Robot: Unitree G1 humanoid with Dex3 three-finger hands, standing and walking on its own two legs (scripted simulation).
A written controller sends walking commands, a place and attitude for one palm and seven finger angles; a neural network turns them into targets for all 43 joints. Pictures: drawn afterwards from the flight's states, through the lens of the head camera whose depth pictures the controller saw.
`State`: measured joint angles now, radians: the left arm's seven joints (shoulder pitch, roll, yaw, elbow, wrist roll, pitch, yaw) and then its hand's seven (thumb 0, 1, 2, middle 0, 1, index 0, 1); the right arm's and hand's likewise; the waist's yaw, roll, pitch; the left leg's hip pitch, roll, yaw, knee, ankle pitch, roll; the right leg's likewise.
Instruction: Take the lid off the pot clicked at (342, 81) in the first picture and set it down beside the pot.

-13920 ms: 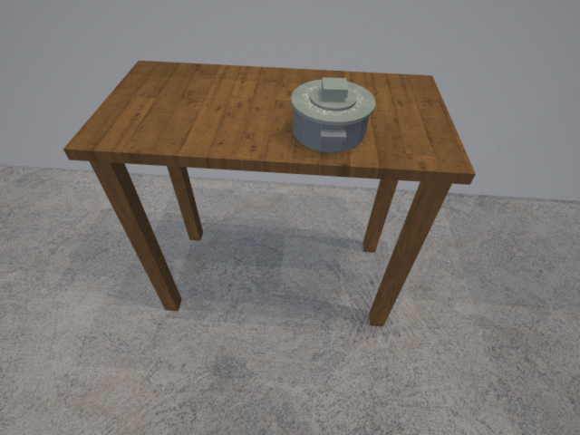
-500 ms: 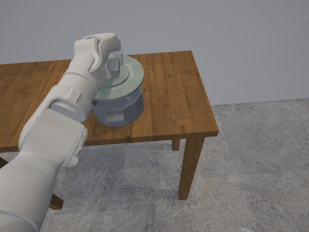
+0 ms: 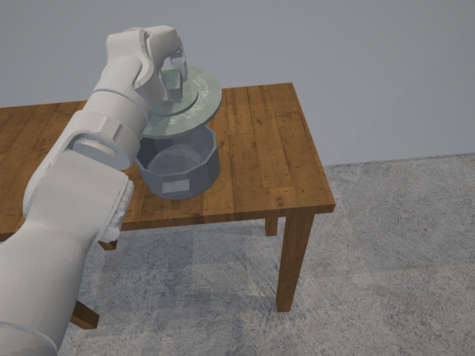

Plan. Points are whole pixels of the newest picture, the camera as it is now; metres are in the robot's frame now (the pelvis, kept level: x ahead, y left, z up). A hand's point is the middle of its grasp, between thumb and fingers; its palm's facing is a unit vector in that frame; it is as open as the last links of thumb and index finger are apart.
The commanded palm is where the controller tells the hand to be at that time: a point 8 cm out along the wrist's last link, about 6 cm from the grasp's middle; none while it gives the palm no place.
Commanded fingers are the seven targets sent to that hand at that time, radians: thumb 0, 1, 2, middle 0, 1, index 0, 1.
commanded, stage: lift the lid straight up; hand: left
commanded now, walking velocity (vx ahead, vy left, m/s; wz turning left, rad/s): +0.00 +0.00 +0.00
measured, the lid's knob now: (165, 84) +0.51 +0.10 +0.22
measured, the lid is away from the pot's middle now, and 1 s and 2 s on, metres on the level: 0.02 0.03 0.15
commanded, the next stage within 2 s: move the lid sideways beside the pot in 0.58 s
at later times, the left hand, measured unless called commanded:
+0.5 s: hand (154, 58) +0.48 +0.10 +0.28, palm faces -0.23 -0.11 -0.97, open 9.1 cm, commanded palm +0.47 +0.11 +0.34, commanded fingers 0.00 0.53 1.08 -0.67 -1.00 -0.67 -1.01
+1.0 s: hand (127, 69) +0.47 +0.14 +0.27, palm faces -0.23 -0.07 -0.97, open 9.1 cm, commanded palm +0.47 +0.15 +0.34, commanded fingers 0.00 0.53 1.08 -0.67 -1.00 -0.67 -1.01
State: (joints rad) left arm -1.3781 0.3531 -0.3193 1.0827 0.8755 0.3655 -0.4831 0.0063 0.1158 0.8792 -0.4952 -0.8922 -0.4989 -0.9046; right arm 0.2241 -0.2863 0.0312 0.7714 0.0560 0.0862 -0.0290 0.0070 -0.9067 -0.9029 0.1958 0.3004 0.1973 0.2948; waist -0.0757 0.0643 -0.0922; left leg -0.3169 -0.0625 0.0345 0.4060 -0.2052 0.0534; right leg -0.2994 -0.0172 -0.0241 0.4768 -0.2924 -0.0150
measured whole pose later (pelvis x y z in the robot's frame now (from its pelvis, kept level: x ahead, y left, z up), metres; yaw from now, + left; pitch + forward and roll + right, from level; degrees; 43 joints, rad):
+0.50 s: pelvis +0.00 +0.00 +0.00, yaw +0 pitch +7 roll +1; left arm -1.49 0.37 -0.32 1.13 0.90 0.42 -0.51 0.01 0.11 0.88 -0.50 -0.89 -0.50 -0.91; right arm 0.20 -0.29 0.05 0.77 0.06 0.10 -0.03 0.01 -0.91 -0.90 0.20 0.30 0.20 0.29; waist -0.08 0.06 -0.09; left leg -0.32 -0.06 0.03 0.41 -0.20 0.05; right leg -0.31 -0.01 -0.03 0.48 -0.29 -0.02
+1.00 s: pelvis -0.01 +0.00 +0.00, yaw +0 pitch +7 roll +1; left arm -1.43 0.45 -0.32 1.08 0.93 0.38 -0.52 0.00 0.11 0.88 -0.50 -0.89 -0.50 -0.91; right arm 0.19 -0.29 0.04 0.74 0.07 0.13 -0.03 0.01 -0.91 -0.90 0.20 0.30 0.20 0.29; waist -0.07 0.06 -0.08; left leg -0.34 -0.06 0.03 0.43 -0.20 0.05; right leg -0.31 -0.01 -0.03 0.49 -0.29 -0.02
